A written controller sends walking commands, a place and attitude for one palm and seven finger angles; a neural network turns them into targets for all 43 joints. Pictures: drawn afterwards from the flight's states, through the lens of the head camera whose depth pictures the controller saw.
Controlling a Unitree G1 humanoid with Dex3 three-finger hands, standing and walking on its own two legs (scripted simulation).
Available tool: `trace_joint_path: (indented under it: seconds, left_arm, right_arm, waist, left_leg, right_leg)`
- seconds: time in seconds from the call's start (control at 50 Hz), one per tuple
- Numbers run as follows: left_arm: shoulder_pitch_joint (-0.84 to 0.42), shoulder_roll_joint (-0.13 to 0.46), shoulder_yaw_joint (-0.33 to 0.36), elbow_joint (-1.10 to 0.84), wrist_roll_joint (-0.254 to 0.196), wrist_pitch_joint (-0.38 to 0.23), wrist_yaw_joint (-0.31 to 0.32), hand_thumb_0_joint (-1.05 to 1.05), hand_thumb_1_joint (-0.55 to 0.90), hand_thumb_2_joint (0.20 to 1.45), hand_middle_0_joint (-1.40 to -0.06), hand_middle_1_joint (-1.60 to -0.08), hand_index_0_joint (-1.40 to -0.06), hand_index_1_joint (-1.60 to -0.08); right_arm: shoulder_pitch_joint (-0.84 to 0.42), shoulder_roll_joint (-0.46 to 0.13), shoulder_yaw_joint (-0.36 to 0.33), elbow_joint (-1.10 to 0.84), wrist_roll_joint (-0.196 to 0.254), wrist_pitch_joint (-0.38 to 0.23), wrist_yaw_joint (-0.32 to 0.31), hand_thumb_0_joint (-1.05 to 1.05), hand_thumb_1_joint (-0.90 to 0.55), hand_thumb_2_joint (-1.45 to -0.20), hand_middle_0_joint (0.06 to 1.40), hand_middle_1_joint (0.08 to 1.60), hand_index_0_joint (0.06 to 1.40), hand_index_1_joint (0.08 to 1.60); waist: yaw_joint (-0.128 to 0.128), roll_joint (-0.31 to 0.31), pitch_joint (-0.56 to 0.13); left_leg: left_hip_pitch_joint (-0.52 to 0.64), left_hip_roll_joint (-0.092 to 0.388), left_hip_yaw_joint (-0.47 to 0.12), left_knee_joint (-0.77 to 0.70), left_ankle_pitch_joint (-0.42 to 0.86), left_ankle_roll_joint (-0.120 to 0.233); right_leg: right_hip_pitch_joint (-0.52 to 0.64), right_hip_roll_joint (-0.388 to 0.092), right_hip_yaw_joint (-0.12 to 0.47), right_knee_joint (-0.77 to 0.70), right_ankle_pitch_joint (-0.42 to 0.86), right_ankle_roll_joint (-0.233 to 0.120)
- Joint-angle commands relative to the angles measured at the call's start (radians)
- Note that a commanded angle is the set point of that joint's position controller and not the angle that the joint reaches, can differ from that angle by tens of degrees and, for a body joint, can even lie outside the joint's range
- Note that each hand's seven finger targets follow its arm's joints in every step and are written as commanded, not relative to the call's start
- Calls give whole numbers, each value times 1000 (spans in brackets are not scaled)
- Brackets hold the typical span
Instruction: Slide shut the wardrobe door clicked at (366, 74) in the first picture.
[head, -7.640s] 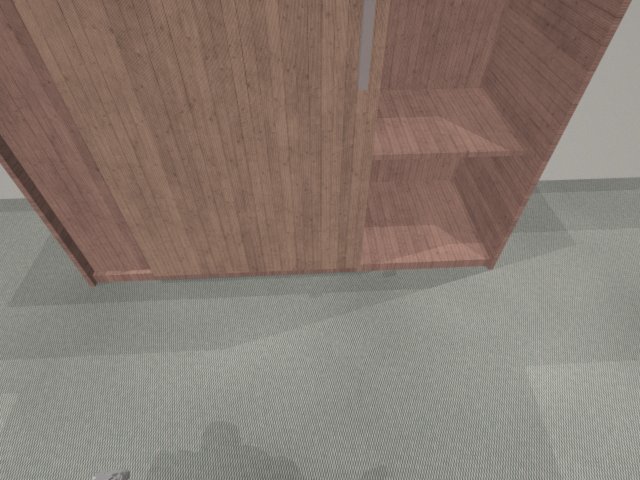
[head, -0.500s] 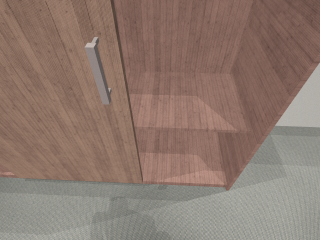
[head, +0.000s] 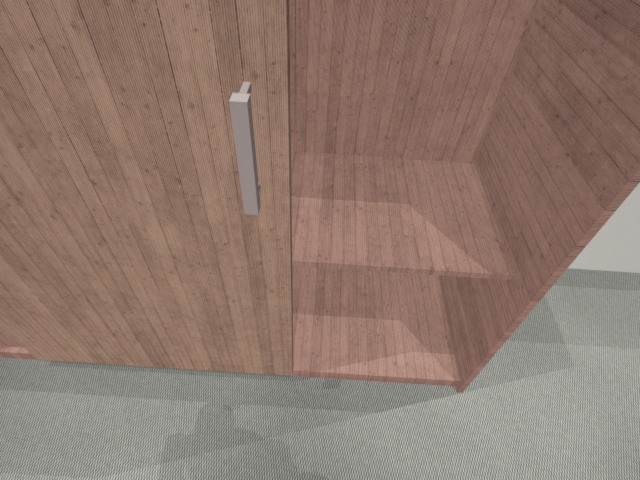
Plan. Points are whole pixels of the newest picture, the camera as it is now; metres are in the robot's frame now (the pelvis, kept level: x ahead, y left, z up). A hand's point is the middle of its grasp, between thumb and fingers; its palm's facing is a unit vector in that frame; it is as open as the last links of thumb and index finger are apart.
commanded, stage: come to a stop and stand still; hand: left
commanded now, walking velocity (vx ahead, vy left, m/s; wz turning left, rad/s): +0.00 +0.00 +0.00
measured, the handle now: (249, 152) +0.52 +0.15 +0.14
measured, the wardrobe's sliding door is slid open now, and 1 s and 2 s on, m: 0.54 0.54 0.54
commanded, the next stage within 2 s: look again from close up in 0.12 s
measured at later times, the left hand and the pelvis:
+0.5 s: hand out of the picture -0.03 +0.16 -0.18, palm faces +0.03 -0.98 -0.18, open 7.4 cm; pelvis -0.01 +0.00 +0.00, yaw +0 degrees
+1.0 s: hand out of the picture -0.02 +0.14 -0.17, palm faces +0.04 -0.98 -0.18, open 7.4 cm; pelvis -0.01 -0.02 +0.00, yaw +0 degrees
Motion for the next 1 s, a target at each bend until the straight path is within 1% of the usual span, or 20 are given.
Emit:
trace_joint_path:
  seconds: [0.0,0.06,0.12,0.14,0.18,0.24,0.32,0.38,0.44,0.52,0.54,0.66,0.68,0.72,0.74,0.78,0.84,0.86,0.96,0.98]
  left_arm:
    - [74,75,9,-18,4,-12,6,0,900,900,-200,-300,-200,-300]
    - [85,74,9,-6,3,-15,7,0,900,900,-200,-300,-200,-300]
    - [94,65,8,9,2,-15,8,0,900,900,-200,-300,-200,-300]
    - [101,69,7,12,2,-15,9,0,900,900,-200,-300,-200,-300]
    - [103,60,8,18,2,-16,10,0,900,900,-200,-300,-200,-300]
    - [112,57,7,28,3,-17,11,0,900,900,-200,-300,-200,-300]
    - [121,38,9,38,3,-17,12,0,900,900,-200,-300,-200,-300]
    - [126,38,8,41,2,-18,13,0,900,900,-200,-300,-200,-300]
    - [131,35,9,39,4,-20,13,0,900,900,-200,-300,-200,-300]
    - [133,25,12,39,3,-23,14,0,900,900,-200,-300,-200,-300]
    - [134,29,12,38,3,-24,15,0,900,900,-200,-300,-200,-300]
    - [129,24,14,33,3,-24,15,0,900,900,-200,-300,-200,-300]
    - [128,23,16,32,3,-24,14,0,900,900,-200,-300,-200,-300]
    - [127,20,17,32,3,-23,14,0,900,900,-200,-300,-200,-300]
    - [129,24,18,31,4,-24,14,0,900,900,-200,-300,-200,-300]
    - [127,21,18,30,3,-24,13,0,900,900,-200,-300,-200,-300]
    - [126,25,19,28,3,-25,14,0,900,900,-200,-300,-200,-300]
    - [125,21,19,26,2,-24,13,0,900,900,-200,-300,-200,-300]
    - [123,24,21,23,1,-26,13,0,900,900,-200,-300,-200,-300]
    - [121,23,22,24,1,-26,12,0,900,900,-200,-300,-200,-300]
  right_arm:
    - [41,-139,-28,-24,0,-14,-7,0,-900,-900,200,300,200,300]
    - [48,-136,-26,-10,1,-14,-7,0,-900,-900,200,300,200,300]
    - [57,-130,-25,7,2,-12,-7,0,-900,-900,200,300,200,300]
    - [60,-130,-25,11,4,-11,-7,0,-900,-900,200,300,200,300]
    - [69,-124,-24,18,3,-12,-8,0,-900,-900,200,300,200,300]
    - [75,-118,-23,30,5,-9,-8,0,-900,-900,200,300,200,300]
    - [86,-107,-23,38,3,-8,-9,0,-900,-900,200,300,200,300]
    - [89,-100,-23,42,3,-5,-7,0,-900,-900,200,300,200,300]
    - [95,-97,-23,43,4,-3,-6,0,-900,-900,200,300,200,300]
    - [101,-83,-24,44,3,-5,-8,0,-900,-900,200,300,200,300]
    - [99,-85,-24,45,4,-5,-7,0,-900,-900,200,300,200,300]
    - [99,-75,-24,46,2,-2,-7,0,-900,-900,200,300,200,300]
    - [102,-75,-23,46,1,-2,-8,0,-900,-900,200,300,200,300]
    - [101,-74,-22,46,1,-2,-8,0,-900,-900,200,300,200,300]
    - [103,-75,-23,45,2,-2,-8,0,-900,-900,200,300,200,300]
    - [102,-72,-22,44,1,-2,-8,0,-900,-900,200,300,200,300]
    - [105,-73,-22,42,2,-1,-7,0,-900,-900,200,300,200,300]
    - [103,-72,-21,43,0,-1,-8,0,-900,-900,200,300,200,300]
    - [106,-70,-20,43,0,-1,-8,0,-900,-900,200,300,200,300]
    - [108,-70,-19,45,0,-1,-9,0,-900,-900,200,300,200,300]
  waist:
    - [0,52,33]
    - [-1,37,28]
    - [-1,47,44]
    - [0,27,44]
    - [-3,39,34]
    - [-1,24,58]
    - [-4,44,59]
    - [-4,21,75]
    - [-3,26,82]
    - [-6,18,56]
    - [-4,6,61]
    - [-7,21,78]
    - [-8,13,76]
    - [-8,32,74]
    - [-5,14,71]
    - [-6,26,70]
    - [-5,4,71]
    - [-7,26,71]
    - [-6,8,56]
    - [-7,20,54]
  left_leg:
    - [-34,145,-143,-172,118,-12]
    - [-22,140,-135,-163,146,-11]
    - [-23,139,-134,-173,120,-14]
    - [-25,138,-133,-172,112,-12]
    - [-18,135,-129,-169,125,-14]
    - [-33,134,-130,-172,102,-14]
    - [-30,132,-128,-177,84,-16]
    - [-47,125,-125,-170,48,-18]
    - [-56,124,-127,-169,26,-18]
    - [-33,122,-115,-148,82,-19]
    - [-38,120,-114,-140,85,-18]
    - [-48,119,-109,-137,59,-24]
    - [-48,120,-108,-136,61,-24]
    - [-48,121,-110,-141,60,-25]
    - [-50,121,-111,-133,65,-24]
    - [-48,120,-110,-133,74,-25]
    - [-47,120,-106,-125,80,-26]
    - [-46,120,-105,-127,77,-27]
    - [-39,119,-103,-116,100,-29]
    - [-39,120,-103,-118,108,-30]
  right_leg:
    - [-6,-27,14,-42,92,-49]
    - [0,-32,14,-48,108,-49]
    - [-3,-34,14,-54,99,-47]
    - [1,-35,15,-60,98,-48]
    - [5,-36,17,-57,108,-50]
    - [0,-38,16,-65,94,-51]
    - [-8,-36,16,-61,92,-52]
    - [-19,-37,25,-68,73,-56]
    - [-27,-35,29,-72,60,-59]
    - [-27,-38,38,-68,93,-64]
    - [-27,-37,39,-71,89,-63]
    - [-49,-35,50,-76,65,-68]
    - [-48,-34,52,-75,66,-70]
    - [-49,-32,50,-74,65,-70]
    - [-43,-30,49,-74,67,-69]
    - [-46,-32,52,-72,73,-71]
    - [-48,-33,54,-79,67,-72]
    - [-53,-33,57,-79,64,-74]
    - [-42,-33,60,-82,78,-76]
    - [-39,-34,59,-80,82,-77]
